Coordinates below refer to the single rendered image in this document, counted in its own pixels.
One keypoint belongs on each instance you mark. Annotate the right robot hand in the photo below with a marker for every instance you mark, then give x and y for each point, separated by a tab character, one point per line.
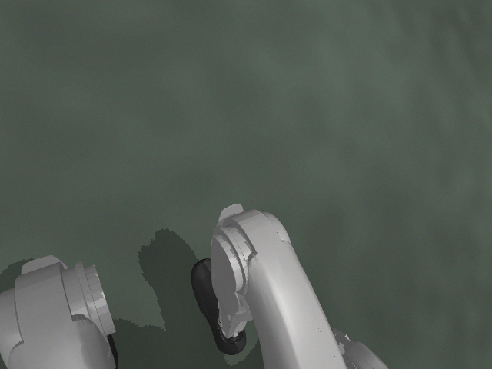
355	354

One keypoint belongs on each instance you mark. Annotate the right robot foot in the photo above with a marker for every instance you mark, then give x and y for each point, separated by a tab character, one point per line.
208	304

